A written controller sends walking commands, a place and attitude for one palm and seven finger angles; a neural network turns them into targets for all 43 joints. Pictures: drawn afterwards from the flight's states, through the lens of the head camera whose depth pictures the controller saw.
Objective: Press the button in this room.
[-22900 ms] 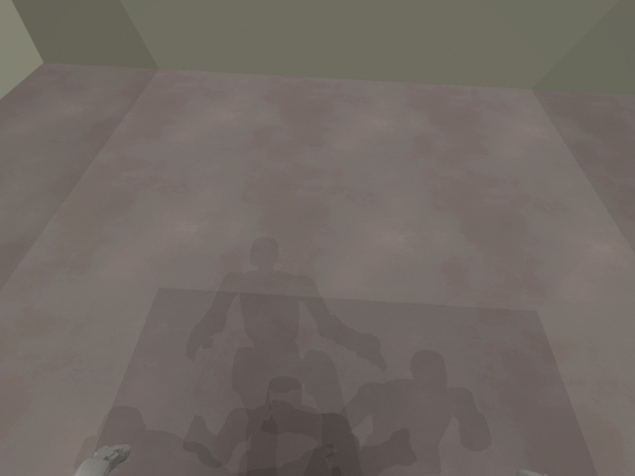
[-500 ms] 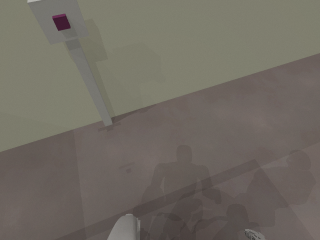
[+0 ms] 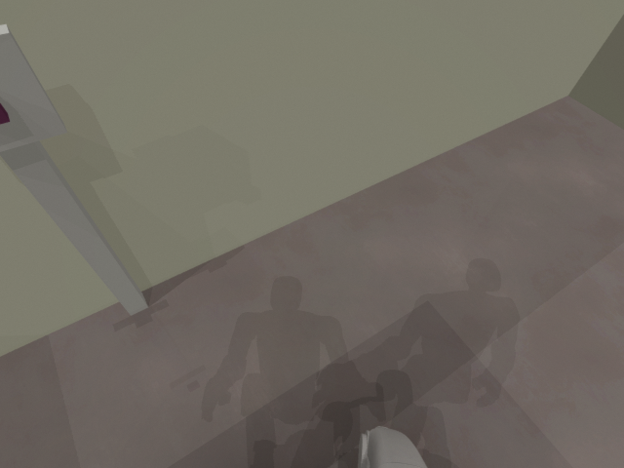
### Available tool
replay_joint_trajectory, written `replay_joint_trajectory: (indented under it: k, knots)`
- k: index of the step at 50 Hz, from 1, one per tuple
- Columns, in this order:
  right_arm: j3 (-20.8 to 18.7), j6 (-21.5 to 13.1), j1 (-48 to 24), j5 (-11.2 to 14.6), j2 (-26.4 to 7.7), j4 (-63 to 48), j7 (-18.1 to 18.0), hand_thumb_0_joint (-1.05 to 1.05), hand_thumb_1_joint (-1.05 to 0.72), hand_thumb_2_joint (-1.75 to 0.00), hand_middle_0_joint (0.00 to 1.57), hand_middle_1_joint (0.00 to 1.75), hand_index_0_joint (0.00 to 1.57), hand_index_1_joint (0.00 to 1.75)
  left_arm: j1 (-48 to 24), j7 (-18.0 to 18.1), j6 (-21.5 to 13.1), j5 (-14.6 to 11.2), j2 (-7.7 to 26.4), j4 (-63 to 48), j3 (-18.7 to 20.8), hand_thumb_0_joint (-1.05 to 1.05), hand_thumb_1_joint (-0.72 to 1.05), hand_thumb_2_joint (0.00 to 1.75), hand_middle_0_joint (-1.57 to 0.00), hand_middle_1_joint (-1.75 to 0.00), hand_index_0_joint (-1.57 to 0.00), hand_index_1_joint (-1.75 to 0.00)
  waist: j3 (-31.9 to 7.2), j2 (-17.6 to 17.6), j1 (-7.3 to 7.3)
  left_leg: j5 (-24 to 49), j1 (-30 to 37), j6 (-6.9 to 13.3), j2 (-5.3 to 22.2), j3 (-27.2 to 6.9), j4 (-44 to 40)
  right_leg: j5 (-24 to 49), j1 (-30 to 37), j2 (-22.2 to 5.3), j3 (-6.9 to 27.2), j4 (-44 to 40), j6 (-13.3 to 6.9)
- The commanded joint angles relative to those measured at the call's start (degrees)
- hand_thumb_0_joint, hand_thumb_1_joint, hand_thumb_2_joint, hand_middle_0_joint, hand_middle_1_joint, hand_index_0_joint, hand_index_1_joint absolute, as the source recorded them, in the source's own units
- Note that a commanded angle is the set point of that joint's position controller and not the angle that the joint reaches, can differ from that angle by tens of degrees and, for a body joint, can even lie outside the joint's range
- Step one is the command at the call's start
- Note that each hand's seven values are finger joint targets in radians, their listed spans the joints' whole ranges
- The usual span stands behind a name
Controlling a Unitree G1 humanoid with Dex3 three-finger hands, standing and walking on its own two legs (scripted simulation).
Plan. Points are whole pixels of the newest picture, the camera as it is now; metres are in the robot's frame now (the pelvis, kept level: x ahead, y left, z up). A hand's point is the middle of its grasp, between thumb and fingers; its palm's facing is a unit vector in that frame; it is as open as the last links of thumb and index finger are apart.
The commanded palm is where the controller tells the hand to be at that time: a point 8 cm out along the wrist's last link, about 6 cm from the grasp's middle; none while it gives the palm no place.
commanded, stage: turn to face it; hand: left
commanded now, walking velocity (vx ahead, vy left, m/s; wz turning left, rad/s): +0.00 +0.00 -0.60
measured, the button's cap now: out of the picture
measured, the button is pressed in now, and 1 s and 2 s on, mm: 0 0 0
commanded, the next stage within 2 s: take the last steps up to it in 1.24 s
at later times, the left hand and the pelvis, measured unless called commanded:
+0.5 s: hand (211, 406) +0.21 +0.17 -0.16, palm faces +0.11 -0.97 -0.21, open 7.2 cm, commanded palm none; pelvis +0.11 -0.02 +0.00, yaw +8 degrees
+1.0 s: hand out of the picture +0.11 +0.25 -0.17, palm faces +0.39 -0.89 -0.25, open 7.3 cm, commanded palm none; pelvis +0.11 +0.02 +0.00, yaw +23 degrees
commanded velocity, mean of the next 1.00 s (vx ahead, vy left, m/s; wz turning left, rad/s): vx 0.00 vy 0.00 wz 0.55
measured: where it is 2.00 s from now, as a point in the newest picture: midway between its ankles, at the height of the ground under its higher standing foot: outside the picture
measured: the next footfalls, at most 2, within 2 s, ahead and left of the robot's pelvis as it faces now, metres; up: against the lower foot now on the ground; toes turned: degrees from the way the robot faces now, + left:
right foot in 0.24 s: +0.19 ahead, -0.14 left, +0.00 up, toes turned -8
left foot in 0.62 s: +0.15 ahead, +0.13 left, +0.00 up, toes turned +21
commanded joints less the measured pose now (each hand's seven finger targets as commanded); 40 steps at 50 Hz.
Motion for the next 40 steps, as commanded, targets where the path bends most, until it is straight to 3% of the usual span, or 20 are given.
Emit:
replay_joint_trajectory:
  k: [1,6,8,10,11,12,13,15,18,21,25,28,29,30,31,32,33,34,37,40]
  knots:
    - [-0.9,-0.6,4.0,-0.1,-5.8,-2.0,-0.1,0.00,-0.90,-0.90,0.20,0.30,0.20,0.30,1.8,-1.1,0.9,-0.1,-1.2,-4.2,0.1,0.00,0.90,0.90,-0.20,-0.30,-0.20,-0.30,-3.1,9.1,0.57,32.3,1.0,3.2,15.2,-5.2,-12.4,6.7,-1.2,-2.7,-0.4,-6.6,1.4]
    - [-0.8,0.3,9.0,-0.8,-7.1,0.5,0.2,0.00,-0.90,-0.90,0.20,0.30,0.20,0.30,-4.4,-0.1,-0.5,0.0,-1.3,-5.0,-1.7,0.00,0.90,0.90,-0.20,-0.30,-0.20,-0.30,-5.0,10.3,-2.65,45.0,6.5,3.4,13.0,-5.0,-6.5,7.1,6.0,0.7,-4.2,-27.4,0.3]
    - [-0.7,0.9,10.1,-0.6,-7.5,1.5,0.2,0.00,-0.90,-0.90,0.20,0.30,0.20,0.30,-3.9,0.6,-1.3,0.0,-0.9,-4.1,-2.4,0.00,0.90,0.90,-0.20,-0.30,-0.20,-0.30,-7.1,9.8,-2.44,47.3,8.1,2.7,12.8,-7.2,-3.5,7.1,12.1,2.1,-5.3,-34.0,-0.2]
    - [-0.5,1.2,10.7,-0.1,-7.2,2.3,0.2,0.00,-0.90,-0.90,0.20,0.30,0.20,0.30,-0.6,1.1,-2.4,0.0,1.3,-2.6,-2.5,0.00,0.90,0.90,-0.20,-0.30,-0.20,-0.30,-9.2,8.1,-0.14,47.7,8.7,0.2,10.8,-8.7,2.7,13.8,19.8,2.4,-6.2,-44.6,0.0]
    - [-0.2,1.3,11.0,0.3,-6.5,2.2,0.4,0.00,-0.90,-0.90,0.20,0.30,0.20,0.30,2.9,1.5,-3.0,0.0,4.2,-1.3,-2.0,0.00,0.90,0.90,-0.20,-0.30,-0.20,-0.30,-12.2,4.9,1.79,38.5,3.6,-1.9,9.2,-8.1,8.6,28.8,29.6,-1.9,-3.4,-46.3,-0.1]
    - [0.3,1.5,12.1,0.8,-3.4,1.4,0.7,0.00,-0.90,-0.90,0.20,0.30,0.20,0.30,7.1,2.2,-3.8,0.3,8.9,0.1,-1.1,0.00,0.90,0.90,-0.20,-0.30,-0.20,-0.30,-17.7,-5.8,2.86,13.6,-10.0,-4.7,3.7,-5.7,20.8,57.6,44.1,-15.0,7.9,-41.5,-4.8]
    - [0.4,2.6,11.2,1.5,-3.4,0.2,0.6,0.00,-0.90,-0.90,0.20,0.30,0.20,0.30,10.4,2.1,-3.8,-0.8,11.7,1.2,-0.9,0.00,0.90,0.90,-0.20,-0.30,-0.20,-0.30,-20.2,-8.2,3.61,-19.9,-13.4,-5.7,-0.5,-9.2,31.2,74.5,45.4,-24.3,11.2,-41.1,-11.7]
    - [0.3,4.3,6.9,1.3,-3.4,-0.6,0.4,0.00,-0.90,-0.90,0.20,0.30,0.20,0.30,4.9,2.8,-3.1,-0.9,9.8,-0.4,-0.7,0.00,0.90,0.90,-0.20,-0.30,-0.20,-0.30,-14.7,-10.6,3.24,-19.7,-16.3,-5.7,1.6,-14.7,38.5,61.2,36.9,-22.7,8.5,-45.2,-13.3]
    - [-0.5,6.0,7.5,0.7,-2.6,0.2,1.3,0.00,-0.90,-0.90,0.20,0.30,0.20,0.30,-3.0,3.2,-2.0,-0.9,7.5,-3.6,-1.4,0.00,0.90,0.90,-0.20,-0.30,-0.20,-0.30,-8.8,-4.1,-1.13,-12.6,-14.1,-6.3,1.9,-14.1,39.0,36.8,24.6,-17.7,0.5,-49.4,-8.7]
    - [-1.1,7.1,9.4,0.4,-1.9,-0.2,2.1,0.00,-0.90,-0.90,0.20,0.30,0.20,0.30,-6.6,3.1,-1.6,-0.4,7.1,-5.2,-0.9,0.00,0.90,0.90,-0.20,-0.30,-0.20,-0.30,-6.5,-7.7,-3.49,-8.5,-10.9,-6.8,2.1,-11.2,35.8,19.0,16.6,-16.1,-4.8,-52.9,-6.6]
    - [-1.6,6.6,4.8,0.2,-2.1,-3.7,2.7,0.00,-0.90,-0.90,0.20,0.30,0.20,0.30,-6.5,3.1,-0.9,0.2,7.6,-6.3,0.6,0.00,0.90,0.90,-0.20,-0.30,-0.20,-0.30,-4.4,-11.6,-2.06,-8.6,-11.5,-6.9,2.9,-10.0,24.8,13.5,17.4,-17.1,-6.8,-50.4,-6.3]
    - [-2.0,6.1,4.1,0.2,-3.6,-5.3,2.8,0.00,-0.90,-0.90,0.20,0.30,0.20,0.30,-5.5,2.7,-0.3,0.0,9.1,-6.7,1.0,0.00,0.90,0.90,-0.20,-0.30,-0.20,-0.30,-5.5,-10.2,-2.13,-3.7,-7.4,-6.6,1.4,-7.4,14.2,12.5,17.6,-17.2,-8.1,-44.7,-5.0]
    - [-2.2,5.8,5.5,0.0,-4.9,-5.3,2.8,0.00,-0.90,-0.90,0.20,0.30,0.20,0.30,-5.4,2.5,0.0,-0.3,8.9,-7.0,1.1,0.00,0.90,0.90,-0.20,-0.30,-0.20,-0.30,-6.8,-6.2,-3.12,1.2,-3.2,-6.3,1.1,-7.2,7.6,10.1,16.5,-16.3,-9.2,-40.2,-3.7]
    - [-2.9,5.2,8.7,-0.1,-7.9,-5.1,2.9,0.00,-0.90,-0.90,0.20,0.30,0.20,0.30,-5.2,2.4,0.6,-0.7,7.2,-7.6,0.8,0.00,0.90,0.90,-0.20,-0.30,-0.20,-0.30,-8.1,5.2,-4.82,6.1,2.0,-5.1,4.0,-13.6,-1.5,2.9,11.9,-12.9,-10.3,-30.2,-1.1]
    - [-4.5,4.6,11.3,-0.5,-14.4,-5.6,2.6,0.00,-0.90,-0.90,0.20,0.30,0.20,0.30,-5.5,1.9,1.1,-1.1,2.9,-9.9,0.1,0.00,0.90,0.90,-0.20,-0.30,-0.20,-0.30,-6.4,25.2,-6.22,20.9,3.3,0.5,17.6,-35.7,-10.5,-19.9,-1.0,-3.7,-11.1,-15.6,4.3]
    - [-4.7,4.8,11.8,-0.7,-17.2,-5.1,2.1,0.00,-0.90,-0.90,0.20,0.30,0.20,0.30,-9.2,2.0,1.5,-0.6,3.7,-11.7,-0.3,0.00,0.90,0.90,-0.20,-0.30,-0.20,-0.30,-6.5,21.8,-7.10,21.4,0.1,5.0,22.5,-40.4,-13.2,-21.3,-1.3,-2.3,-3.9,-6.2,3.7]
    - [-4.2,4.7,8.7,-0.8,-16.1,-5.5,1.6,0.00,-0.90,-0.90,0.20,0.30,0.20,0.30,-9.7,1.8,1.7,-0.5,4.0,-11.2,0.0,0.00,0.90,0.90,-0.20,-0.30,-0.20,-0.30,-6.2,17.3,-5.47,17.4,-0.6,5.8,20.7,-37.9,-13.6,-15.9,-2.0,-3.7,-0.4,-3.7,3.0]
    - [-3.9,4.5,5.7,-0.7,-14.7,-6.4,1.1,0.00,-0.90,-0.90,0.20,0.30,0.20,0.30,-10.0,1.7,1.6,-0.4,3.9,-10.4,0.4,0.00,0.90,0.90,-0.20,-0.30,-0.20,-0.30,-6.4,18.4,-4.56,16.0,-0.1,4.0,16.6,-35.9,-12.5,-11.5,-3.8,-3.1,0.7,-1.9,3.2]
    - [-2.5,3.9,0.4,-0.4,-12.1,-8.4,0.7,0.00,-0.90,-0.90,0.20,0.30,0.20,0.30,-5.7,1.0,1.3,-0.6,5.9,-7.8,0.7,0.00,0.90,0.90,-0.20,-0.30,-0.20,-0.30,-9.1,11.0,-1.78,20.9,3.3,2.9,10.9,-27.5,-9.8,-2.9,-1.9,-2.3,1.7,-1.6,4.1]
    - [-2.7,3.7,1.9,0.0,-12.5,-8.2,0.6,0.00,-0.90,-0.90,0.20,0.30,0.20,0.30,-4.7,1.2,1.1,-0.8,6.4,-7.0,0.3,0.00,0.90,0.90,-0.20,-0.30,-0.20,-0.30,-12.4,6.4,-2.15,25.6,8.0,4.6,10.4,-26.9,-9.2,-1.7,-1.1,-1.6,2.3,-4.0,4.6]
